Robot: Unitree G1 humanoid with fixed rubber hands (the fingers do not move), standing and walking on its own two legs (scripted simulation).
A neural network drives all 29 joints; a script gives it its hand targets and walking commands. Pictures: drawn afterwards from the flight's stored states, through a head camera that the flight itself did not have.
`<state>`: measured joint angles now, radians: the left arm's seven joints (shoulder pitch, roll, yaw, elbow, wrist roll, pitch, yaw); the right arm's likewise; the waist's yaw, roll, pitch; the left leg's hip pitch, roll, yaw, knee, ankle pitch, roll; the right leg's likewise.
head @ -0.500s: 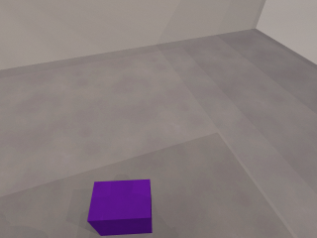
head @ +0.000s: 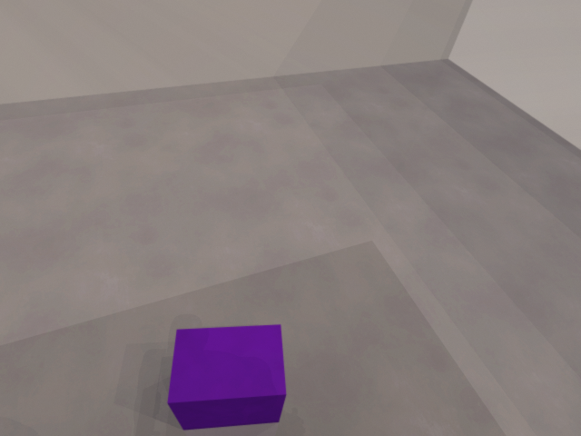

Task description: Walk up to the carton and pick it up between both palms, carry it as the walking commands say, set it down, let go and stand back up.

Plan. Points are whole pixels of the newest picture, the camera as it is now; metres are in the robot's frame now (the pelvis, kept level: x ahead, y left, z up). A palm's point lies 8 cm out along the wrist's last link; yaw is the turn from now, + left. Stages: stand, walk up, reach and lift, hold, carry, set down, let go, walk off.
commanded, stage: walk up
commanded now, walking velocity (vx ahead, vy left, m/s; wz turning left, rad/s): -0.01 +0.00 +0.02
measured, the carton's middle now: (230, 378) +0.42 +0.11 -0.63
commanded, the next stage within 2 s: none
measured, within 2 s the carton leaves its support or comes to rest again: neither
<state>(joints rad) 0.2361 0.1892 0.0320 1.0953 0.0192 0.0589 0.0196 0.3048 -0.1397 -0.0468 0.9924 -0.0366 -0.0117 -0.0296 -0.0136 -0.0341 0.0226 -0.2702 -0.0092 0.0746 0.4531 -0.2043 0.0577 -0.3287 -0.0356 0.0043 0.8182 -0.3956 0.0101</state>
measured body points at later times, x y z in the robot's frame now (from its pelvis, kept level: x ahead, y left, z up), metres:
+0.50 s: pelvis +0.00 -0.02 +0.00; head +0.01 -0.01 +0.45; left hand -0.02 +0.19 -0.16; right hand +0.00 -0.24 -0.16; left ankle +0.02 +0.08 -0.74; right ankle -0.06 -0.11 -0.74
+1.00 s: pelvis +0.04 +0.08 -0.01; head +0.08 +0.06 +0.44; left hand -0.06 +0.32 -0.14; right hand +0.18 -0.16 -0.16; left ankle +0.12 +0.24 -0.72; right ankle -0.06 -0.11 -0.74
